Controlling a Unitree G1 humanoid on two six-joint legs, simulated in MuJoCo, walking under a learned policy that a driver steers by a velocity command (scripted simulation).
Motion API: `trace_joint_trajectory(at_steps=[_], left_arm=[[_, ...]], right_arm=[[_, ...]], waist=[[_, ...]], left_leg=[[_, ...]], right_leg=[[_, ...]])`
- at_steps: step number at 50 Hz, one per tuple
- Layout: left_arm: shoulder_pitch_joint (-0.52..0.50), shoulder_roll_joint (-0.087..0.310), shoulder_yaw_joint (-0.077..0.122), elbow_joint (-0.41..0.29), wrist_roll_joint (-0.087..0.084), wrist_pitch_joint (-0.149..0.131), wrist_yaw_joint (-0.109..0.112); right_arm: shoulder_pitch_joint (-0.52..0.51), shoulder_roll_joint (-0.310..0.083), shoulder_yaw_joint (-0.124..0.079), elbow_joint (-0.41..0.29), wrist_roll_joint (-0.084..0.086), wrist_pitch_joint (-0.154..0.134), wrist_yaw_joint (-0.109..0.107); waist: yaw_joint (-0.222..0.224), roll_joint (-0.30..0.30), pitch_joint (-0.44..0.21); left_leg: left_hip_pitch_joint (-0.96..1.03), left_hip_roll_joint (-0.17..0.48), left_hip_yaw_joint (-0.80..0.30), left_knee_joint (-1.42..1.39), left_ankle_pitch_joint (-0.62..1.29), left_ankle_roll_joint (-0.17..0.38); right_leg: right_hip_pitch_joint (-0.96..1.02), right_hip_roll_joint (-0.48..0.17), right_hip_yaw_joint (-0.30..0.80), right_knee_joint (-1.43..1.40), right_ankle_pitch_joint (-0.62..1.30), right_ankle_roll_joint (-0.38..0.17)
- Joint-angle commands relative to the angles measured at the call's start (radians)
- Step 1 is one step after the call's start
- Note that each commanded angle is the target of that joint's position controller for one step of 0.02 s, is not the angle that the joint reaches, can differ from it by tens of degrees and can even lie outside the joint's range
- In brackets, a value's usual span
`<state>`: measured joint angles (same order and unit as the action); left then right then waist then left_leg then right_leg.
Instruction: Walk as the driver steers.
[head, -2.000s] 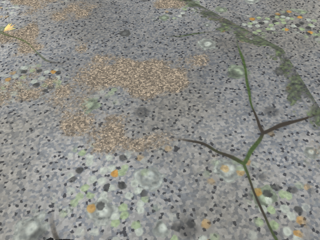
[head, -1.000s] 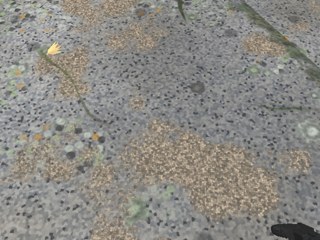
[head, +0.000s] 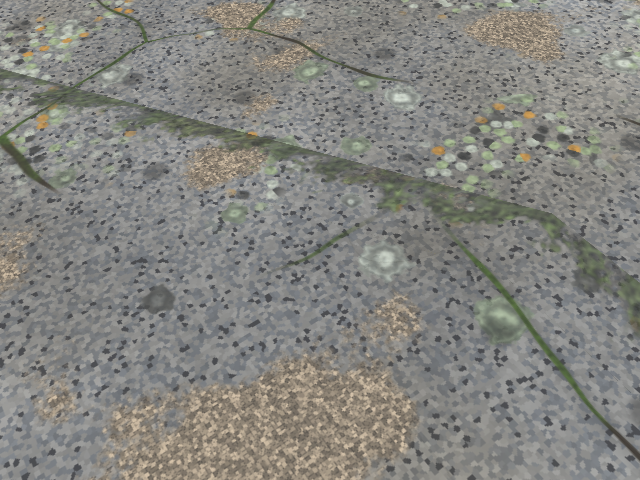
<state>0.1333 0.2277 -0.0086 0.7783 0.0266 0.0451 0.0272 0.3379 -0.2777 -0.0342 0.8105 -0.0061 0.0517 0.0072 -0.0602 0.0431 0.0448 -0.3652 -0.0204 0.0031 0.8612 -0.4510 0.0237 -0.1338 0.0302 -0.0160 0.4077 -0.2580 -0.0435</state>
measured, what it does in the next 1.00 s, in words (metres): walks ahead: left foot, then right foot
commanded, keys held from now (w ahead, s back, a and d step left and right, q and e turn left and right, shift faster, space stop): w+q+shift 0.36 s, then w+e+shift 0.24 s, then shift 0.40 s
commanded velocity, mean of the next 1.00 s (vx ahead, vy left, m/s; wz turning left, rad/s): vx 0.59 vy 0.00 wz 0.23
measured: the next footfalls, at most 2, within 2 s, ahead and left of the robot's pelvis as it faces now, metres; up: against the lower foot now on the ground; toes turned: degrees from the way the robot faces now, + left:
left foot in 0.46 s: +0.24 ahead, +0.29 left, +0.00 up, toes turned +25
right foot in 0.90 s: +0.61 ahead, +0.31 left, +0.00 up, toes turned +13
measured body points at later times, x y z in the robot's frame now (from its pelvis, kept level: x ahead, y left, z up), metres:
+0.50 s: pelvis +0.16 +0.15 -0.04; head +0.17 +0.18 +0.41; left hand +0.03 +0.40 -0.18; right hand +0.46 -0.03 -0.09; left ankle +0.21 +0.27 -0.74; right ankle -0.01 -0.09 -0.71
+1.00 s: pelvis +0.45 +0.31 -0.02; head +0.49 +0.32 +0.42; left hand +0.47 +0.56 -0.17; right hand +0.54 +0.07 -0.17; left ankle +0.27 +0.35 -0.64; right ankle +0.57 +0.30 -0.74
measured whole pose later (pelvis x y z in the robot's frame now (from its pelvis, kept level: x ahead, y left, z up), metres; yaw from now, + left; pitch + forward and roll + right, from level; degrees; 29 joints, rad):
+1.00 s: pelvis +0.45 +0.31 -0.02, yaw +14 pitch -2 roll +0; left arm 0.20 0.22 0.02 0.94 0.01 -0.06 -0.01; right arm 0.31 -0.20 -0.01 0.93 0.01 -0.05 -0.03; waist 0.00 -0.01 0.11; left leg -0.23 -0.06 0.02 1.22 -0.47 0.03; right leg -0.40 0.11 -0.10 0.54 -0.11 -0.15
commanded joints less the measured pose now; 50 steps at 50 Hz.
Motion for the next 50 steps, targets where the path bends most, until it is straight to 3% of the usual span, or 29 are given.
trace_joint_trajectory(at_steps=[1,3,8,13,18,20,21,22,23,24,25,26,27,28,30,31,32,33,35,38,40,43,44,45,46,47,48,49,50], left_arm=[[0.052,0.186,0.054,-0.041,0.001,-0.021,0.012],[0.075,0.186,0.062,-0.035,0.001,-0.045,0.009],[0.138,0.19,0.079,-0.005,0.007,-0.105,0.003],[0.151,0.219,0.097,0.007,0.014,-0.133,-0.003],[0.188,0.241,0.11,0.03,0.026,-0.142,-0.01],[0.229,0.231,0.103,0.057,0.029,-0.139,-0.016],[0.233,0.245,0.102,0.068,0.023,-0.137,-0.019],[0.222,0.277,0.107,0.078,0.018,-0.132,-0.02],[0.182,0.298,0.108,0.078,0.006,-0.124,-0.021],[0.186,0.257,0.088,0.069,0.007,-0.127,-0.03],[0.224,0.076,0.046,-0.007,-0.015,-0.135,-0.057],[0.05,0.148,0.062,-0.035,-0.029,-0.143,-0.046],[0.043,0.157,0.073,-0.04,-0.048,-0.143,-0.043],[0.13,0.153,0.072,0.004,-0.039,-0.141,-0.041],[0.229,0.13,0.071,0.065,-0.004,-0.105,-0.06],[0.233,0.123,0.074,0.084,-0.009,-0.088,-0.069],[0.225,0.102,0.074,0.089,-0.017,-0.075,-0.075],[0.215,0.083,0.072,0.091,-0.02,-0.067,-0.078],[0.14,0.059,0.064,0.069,-0.014,-0.069,-0.078],[0.047,0.021,0.036,0.052,-0.004,-0.09,-0.085],[-0.008,0.006,0.019,0.045,0.008,-0.096,-0.085],[0.207,0.071,0.032,0.118,0.019,-0.1,-0.069],[0.326,0.11,0.046,0.16,0.021,-0.107,-0.061],[0.425,0.123,0.053,0.194,0.027,-0.119,-0.051],[0.428,0.203,0.07,0.203,0.028,-0.123,-0.036],[0.394,0.237,0.081,0.199,0.013,-0.119,-0.027],[0.327,0.209,0.079,0.165,-0.033,-0.116,-0.027],[0.199,0.157,0.068,0.136,-0.042,-0.105,-0.019],[0.12,0.093,0.05,0.125,-0.035,-0.097,-0.014]], right_arm=[[-0.046,-0.158,-0.059,-0.072,-0.019,0.005,0.022],[-0.107,-0.14,-0.062,-0.094,-0.016,0.0,0.044],[-0.167,-0.095,-0.064,-0.128,-0.018,-0.008,0.069],[-0.238,-0.095,-0.063,-0.18,-0.018,-0.005,0.096],[-0.356,-0.098,-0.046,-0.238,-0.018,-0.008,0.108],[-0.369,-0.084,-0.033,-0.238,-0.029,-0.019,0.102],[-0.329,-0.086,-0.034,-0.222,-0.033,-0.024,0.091],[-0.219,-0.115,-0.047,-0.188,-0.032,-0.033,0.075],[0.015,-0.134,-0.065,-0.112,-0.031,-0.049,0.059],[0.255,-0.217,-0.098,-0.029,-0.04,-0.06,0.04],[0.259,-0.386,-0.117,-0.04,-0.055,-0.075,0.017],[0.22,-0.342,-0.104,-0.086,-0.051,-0.089,0.007],[0.159,-0.292,-0.09,-0.054,-0.057,-0.094,0.001],[0.108,-0.224,-0.073,-0.05,-0.055,-0.105,0.007],[-0.043,-0.144,-0.047,-0.071,-0.024,-0.122,0.007],[-0.046,-0.089,-0.028,-0.065,-0.025,-0.136,0.009],[-0.03,-0.069,-0.021,-0.044,-0.021,-0.152,0.01],[-0.013,-0.073,-0.022,-0.027,-0.019,-0.164,0.01],[0.005,-0.06,-0.016,-0.004,-0.016,-0.176,0.008],[0.018,-0.034,0.001,0.02,0.0,-0.174,-0.008],[0.083,-0.048,0.004,0.061,0.01,-0.169,-0.026],[0.07,-0.099,-0.009,0.091,0.011,-0.155,-0.053],[0.038,-0.109,-0.014,0.088,0.004,-0.144,-0.056],[-0.02,-0.116,-0.019,0.077,0.014,-0.133,-0.054],[0.039,-0.051,-0.007,0.061,0.018,-0.129,-0.04],[0.273,0.043,0.011,0.101,0.056,-0.113,-0.034],[0.236,-0.017,0.005,0.113,0.034,-0.1,-0.039],[0.148,-0.044,-0.001,0.094,0.009,-0.096,-0.035],[0.089,-0.051,-0.004,0.09,-0.013,-0.092,-0.033]], waist=[[0.084,-0.24,0.017],[0.102,-0.206,0.058],[0.111,-0.15,0.04],[0.094,-0.145,0.07],[0.108,-0.139,0.123],[0.108,-0.115,0.144],[0.084,-0.117,0.126],[0.018,-0.118,0.068],[-0.117,-0.078,-0.046],[-0.225,0.059,-0.189],[-0.137,0.444,-0.292],[-0.198,0.2,-0.282],[-0.118,0.068,-0.131],[-0.031,-0.019,-0.068],[0.067,0.084,-0.046],[0.074,0.062,-0.02],[0.087,0.027,0.023],[0.1,0.009,0.044],[0.104,0.03,0.064],[0.09,0.041,0.057],[0.06,0.03,0.05],[0.152,0.091,-0.055],[0.204,0.093,-0.101],[0.272,0.056,-0.125],[0.21,-0.153,-0.191],[0.087,-0.242,-0.377],[0.108,-0.096,-0.403],[0.078,-0.069,-0.231],[0.048,-0.014,-0.115]], left_leg=[[-0.252,0.039,-0.02,0.206,0.039,-0.007],[-0.37,0.056,-0.023,0.21,0.105,-0.017],[-0.466,0.094,-0.02,0.198,0.189,-0.03],[-0.49,0.14,-0.021,0.156,0.26,-0.02],[-0.447,0.162,0.058,0.037,0.241,0.059],[-0.321,0.13,0.08,-0.066,0.171,0.101],[-0.193,0.08,0.113,-0.101,0.126,0.125],[-0.03,0.01,0.146,-0.119,0.071,0.144],[0.268,-0.064,0.17,-0.202,0.134,0.155],[0.631,-0.022,0.062,-0.224,0.048,0.135],[0.766,0.353,-0.534,-0.514,-0.484,0.151],[0.611,0.386,-0.682,-0.656,-0.45,0.072],[0.499,0.409,-0.535,-0.625,-0.262,0.044],[0.4,0.378,-0.413,-0.586,-0.073,0.027],[0.232,0.305,-0.252,-0.66,-0.036,-0.014],[0.191,0.285,-0.19,-0.683,0.099,-0.019],[0.172,0.265,-0.109,-0.684,0.362,-0.026],[0.182,0.245,-0.02,-0.665,0.651,-0.029],[0.179,0.183,0.118,-0.656,0.976,-0.01],[0.224,0.132,0.213,-0.653,1.064,0.011],[0.297,0.161,0.209,-0.628,1.188,0.034],[0.373,0.205,0.181,-0.425,1.364,0.016],[0.389,0.205,0.167,-0.273,1.315,0.013],[0.371,0.16,0.182,-0.047,1.148,0.012],[0.195,0.018,0.184,0.303,0.334,0.011],[-0.044,-0.084,0.002,0.597,-0.19,-0.004],[-0.055,-0.069,-0.14,0.601,-0.087,0.005],[-0.095,-0.025,-0.106,0.551,-0.033,0.008],[-0.103,0.006,-0.082,0.466,-0.01,0.007]], right_leg=[[0.094,-0.284,0.227,-0.282,-0.315,-0.124],[0.161,-0.306,0.234,-0.327,-0.376,-0.112],[0.231,-0.351,0.131,-0.342,-0.291,-0.106],[0.187,-0.392,0.012,-0.359,-0.277,-0.088],[0.191,-0.395,-0.145,-0.366,-0.217,-0.056],[0.137,-0.388,-0.198,-0.366,-0.098,-0.065],[0.105,-0.393,-0.218,-0.328,0.142,-0.076],[0.088,-0.38,-0.25,-0.162,0.498,-0.089],[-0.003,-0.337,-0.292,0.141,0.776,-0.092],[-0.249,-0.268,-0.269,0.513,0.571,-0.076],[-0.582,-0.063,-0.11,0.937,-0.334,-0.03],[-0.612,0.01,0.22,1.072,-0.26,-0.056],[-0.677,-0.029,0.204,1.079,-0.107,-0.069],[-0.623,-0.096,0.172,0.996,-0.008,-0.07],[-0.515,-0.16,0.115,0.924,0.088,-0.039],[-0.48,-0.159,0.11,0.915,0.114,-0.026],[-0.479,-0.142,0.107,0.892,0.132,-0.016],[-0.483,-0.12,0.093,0.854,0.136,-0.009],[-0.479,-0.07,0.022,0.726,0.185,-0.004],[-0.405,-0.015,-0.088,0.383,0.334,-0.01],[-0.343,0.029,-0.156,0.213,0.387,-0.011],[-0.127,0.079,-0.118,0.169,0.356,-0.061],[-0.046,0.067,-0.068,0.128,0.37,-0.083],[0.039,0.026,-0.03,-0.019,0.513,-0.111],[0.226,-0.154,0.103,0.114,1.08,-0.164],[0.483,-0.406,0.434,0.211,1.553,-0.359],[0.372,-0.409,0.46,0.09,1.301,-0.399],[0.199,-0.369,0.397,-0.006,0.963,-0.38],[0.06,-0.33,0.352,-0.083,0.734,-0.336]])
